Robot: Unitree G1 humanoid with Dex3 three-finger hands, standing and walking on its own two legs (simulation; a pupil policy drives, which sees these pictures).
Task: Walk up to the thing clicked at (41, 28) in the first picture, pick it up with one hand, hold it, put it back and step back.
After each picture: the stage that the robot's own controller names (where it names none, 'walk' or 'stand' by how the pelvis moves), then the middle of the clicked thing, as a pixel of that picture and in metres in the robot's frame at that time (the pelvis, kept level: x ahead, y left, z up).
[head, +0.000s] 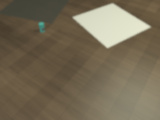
stand; (42, 27) +1.72 +0.50 -0.72
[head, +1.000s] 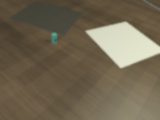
walk; (54, 38) +1.61 +0.23 -0.69
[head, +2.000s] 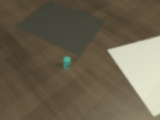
walk; (67, 63) +1.00 +0.08 -0.71
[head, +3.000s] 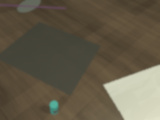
walk; (54, 107) +0.59 +0.15 -0.71
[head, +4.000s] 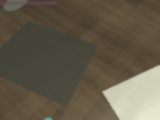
stand; out of the picture +0.40 +0.19 -0.70
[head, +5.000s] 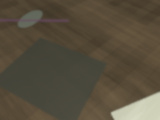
stand; out of the picture +0.33 +0.18 -0.71
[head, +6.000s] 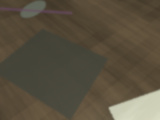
stand; out of the picture +0.35 +0.18 -0.71
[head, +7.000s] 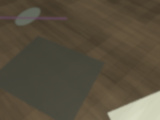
stand; out of the picture +0.31 +0.21 -0.72
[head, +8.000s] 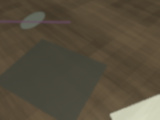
stand; out of the picture +0.34 +0.21 -0.73
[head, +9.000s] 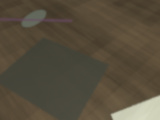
stand; out of the picture +0.33 +0.20 -0.73
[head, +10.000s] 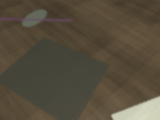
stand; out of the picture +0.32 +0.19 -0.73
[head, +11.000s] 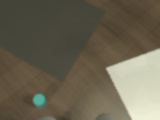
go down; (40, 101) +0.38 +0.19 -0.54
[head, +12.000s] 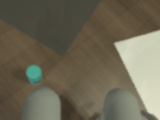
go down; (34, 75) +0.42 +0.20 -0.33
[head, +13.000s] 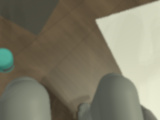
close in; (4, 61) +0.42 +0.23 -0.25
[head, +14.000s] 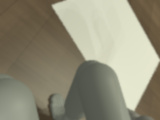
close; out of the picture +0.41 +0.25 -0.22
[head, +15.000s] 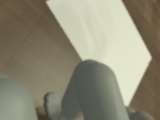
close; out of the picture +0.40 +0.26 -0.22
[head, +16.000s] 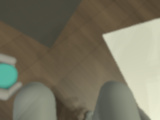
lift; (4, 79) +0.33 +0.24 -0.10
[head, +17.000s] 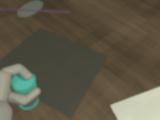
hold; (26, 91) +0.32 +0.18 +0.04
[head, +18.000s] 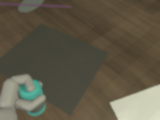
hold; (33, 98) +0.31 +0.17 -0.01
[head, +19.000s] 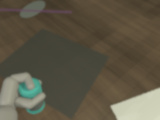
hold; (32, 96) +0.32 +0.17 +0.00
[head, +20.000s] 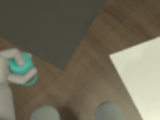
crouch; (24, 70) +0.40 +0.18 -0.07
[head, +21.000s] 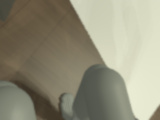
lower; out of the picture +0.42 +0.24 -0.21
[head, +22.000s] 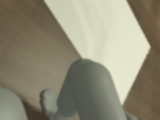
lower; out of the picture +0.44 +0.27 -0.23
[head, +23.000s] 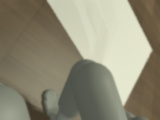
lower; out of the picture +0.43 +0.27 -0.23
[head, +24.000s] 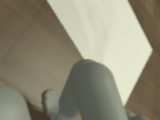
lower; out of the picture +0.43 +0.27 -0.23
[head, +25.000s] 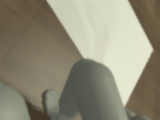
lower; out of the picture +0.43 +0.26 -0.23
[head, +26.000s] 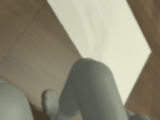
withdraw; out of the picture +0.42 +0.25 -0.23
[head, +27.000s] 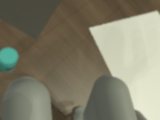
stand; (7, 60) +0.43 +0.22 -0.26
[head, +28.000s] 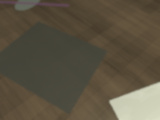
stand; out of the picture +0.38 +0.16 -0.63
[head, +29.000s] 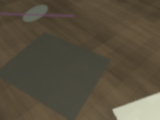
stand; out of the picture +0.37 +0.17 -0.67
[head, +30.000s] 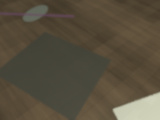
stand; out of the picture +0.38 +0.17 -0.67
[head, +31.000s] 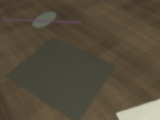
stand; out of the picture +0.40 +0.17 -0.72
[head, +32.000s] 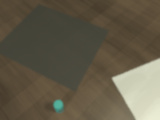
walk; (59, 106) +0.44 +0.16 -0.69
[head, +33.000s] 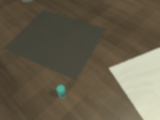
walk; (61, 91) +0.65 +0.20 -0.71
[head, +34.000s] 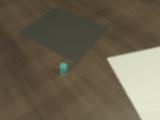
stand; (63, 69) +0.97 +0.14 -0.70
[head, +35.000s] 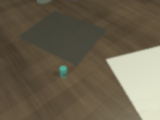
stand; (63, 72) +0.98 +0.17 -0.72
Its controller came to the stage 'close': yes
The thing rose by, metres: 0.71
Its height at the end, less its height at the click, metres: +0.00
